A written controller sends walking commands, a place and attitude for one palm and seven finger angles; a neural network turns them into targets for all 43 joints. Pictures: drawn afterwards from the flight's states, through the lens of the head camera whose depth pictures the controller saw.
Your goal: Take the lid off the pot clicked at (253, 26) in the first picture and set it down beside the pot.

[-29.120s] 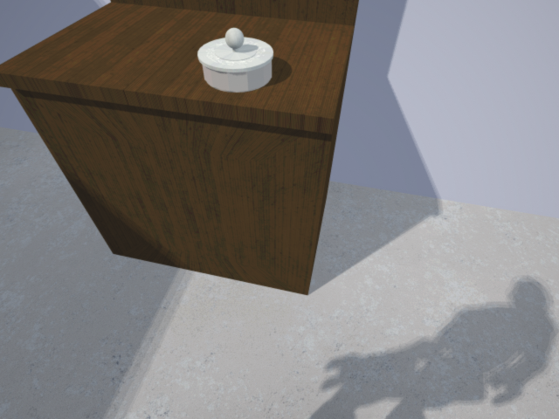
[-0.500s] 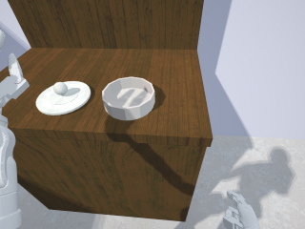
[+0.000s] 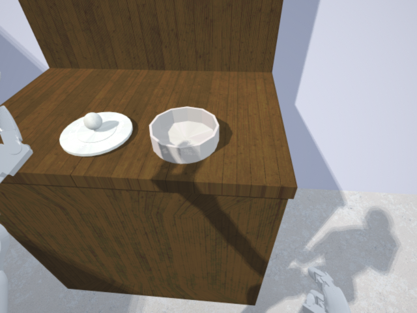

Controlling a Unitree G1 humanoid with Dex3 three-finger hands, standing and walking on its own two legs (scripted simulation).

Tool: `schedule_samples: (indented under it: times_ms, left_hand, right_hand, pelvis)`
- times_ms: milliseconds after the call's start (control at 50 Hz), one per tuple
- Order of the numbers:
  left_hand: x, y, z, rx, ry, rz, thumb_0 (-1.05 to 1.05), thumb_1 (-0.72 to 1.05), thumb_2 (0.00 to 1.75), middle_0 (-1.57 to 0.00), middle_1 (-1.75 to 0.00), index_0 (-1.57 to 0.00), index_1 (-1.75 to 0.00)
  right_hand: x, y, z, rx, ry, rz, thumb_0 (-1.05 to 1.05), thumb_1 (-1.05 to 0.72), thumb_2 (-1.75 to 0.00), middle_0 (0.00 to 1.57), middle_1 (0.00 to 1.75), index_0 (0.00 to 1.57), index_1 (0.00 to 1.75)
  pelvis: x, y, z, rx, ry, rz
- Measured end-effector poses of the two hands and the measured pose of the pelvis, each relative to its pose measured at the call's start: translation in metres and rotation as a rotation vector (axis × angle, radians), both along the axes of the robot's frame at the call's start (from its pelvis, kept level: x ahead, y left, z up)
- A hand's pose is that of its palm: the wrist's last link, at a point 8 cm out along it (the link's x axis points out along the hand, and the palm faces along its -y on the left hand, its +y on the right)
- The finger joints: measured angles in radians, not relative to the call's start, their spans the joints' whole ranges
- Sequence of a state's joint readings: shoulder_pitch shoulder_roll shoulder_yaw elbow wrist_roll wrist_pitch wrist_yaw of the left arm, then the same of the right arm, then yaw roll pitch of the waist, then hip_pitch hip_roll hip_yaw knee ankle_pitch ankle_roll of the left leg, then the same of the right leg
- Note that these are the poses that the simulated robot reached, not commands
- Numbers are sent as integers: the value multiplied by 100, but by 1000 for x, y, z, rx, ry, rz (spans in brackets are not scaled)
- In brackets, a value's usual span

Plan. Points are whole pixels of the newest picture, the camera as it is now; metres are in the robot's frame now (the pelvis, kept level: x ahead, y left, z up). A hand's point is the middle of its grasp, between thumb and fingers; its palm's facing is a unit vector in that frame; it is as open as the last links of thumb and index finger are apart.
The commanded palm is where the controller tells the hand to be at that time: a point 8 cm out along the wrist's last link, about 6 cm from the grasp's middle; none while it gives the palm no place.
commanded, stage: draw the hand back to the body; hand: left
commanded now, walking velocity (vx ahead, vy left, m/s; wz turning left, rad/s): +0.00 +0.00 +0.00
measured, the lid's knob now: (93, 121) +0.50 +0.36 +0.12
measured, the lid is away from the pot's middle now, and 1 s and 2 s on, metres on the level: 0.24 0.24 0.24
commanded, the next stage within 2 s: step back with the hand held close in 0.30 s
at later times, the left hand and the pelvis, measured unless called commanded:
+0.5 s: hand out of the picture +0.17 +0.26 +0.30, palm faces +0.57 -0.76 -0.31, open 7.4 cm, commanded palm +0.12 +0.30 +0.29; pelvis -0.01 +0.02 +0.00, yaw +1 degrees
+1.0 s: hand out of the picture +0.12 +0.27 +0.30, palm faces +0.56 -0.73 -0.39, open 7.4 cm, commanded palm +0.07 +0.33 +0.29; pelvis -0.07 +0.05 -0.02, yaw -2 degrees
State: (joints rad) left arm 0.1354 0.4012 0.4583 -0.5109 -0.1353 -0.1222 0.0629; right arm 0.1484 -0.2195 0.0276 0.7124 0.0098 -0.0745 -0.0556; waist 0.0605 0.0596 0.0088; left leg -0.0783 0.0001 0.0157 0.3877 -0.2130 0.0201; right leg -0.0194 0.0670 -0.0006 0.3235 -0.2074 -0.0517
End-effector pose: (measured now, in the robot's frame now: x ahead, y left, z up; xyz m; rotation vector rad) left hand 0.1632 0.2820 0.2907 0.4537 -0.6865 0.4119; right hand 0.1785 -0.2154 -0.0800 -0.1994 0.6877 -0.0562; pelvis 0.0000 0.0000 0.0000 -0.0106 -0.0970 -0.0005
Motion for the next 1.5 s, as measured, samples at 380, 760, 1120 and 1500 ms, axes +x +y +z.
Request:
schedule_samples:
  times_ms: [380, 760, 1120, 1500]
  left_hand:
    - [-43, 12, 3, 44, -40, 26, 1, 88, 90, -21, -30, -21, -30]
    - [-20, 29, -19, 223, 68, -90, 1, 88, 90, -21, -30, -21, -30]
    - [-93, 43, 2, 185, -160, -24, 0, 88, 90, -21, -30, -21, -30]
    - [-211, 60, 13, 260, -285, -15, 0, 88, 90, -21, -31, -21, -30]
  right_hand:
    - [4, 33, 9, 2, -50, 55, 1, -91, -90, 20, 30, 20, 30]
    - [-56, 14, 13, -68, 53, -147, 1, -91, -90, 20, 30, 20, 30]
    - [-135, 42, -13, 4, 57, -154, 1, -91, -90, 20, 30, 20, 30]
    - [-198, 52, -1, -63, 26, -128, 1, -91, -90, 20, 30, 20, 30]
  pelvis:
    - [-9, 17, -1, -9, -17, 15]
    - [-32, 50, -8, -17, 96, -28]
    - [-97, 55, -18, -67, 94, -15]
    - [-168, 75, -19, -57, 83, -5]
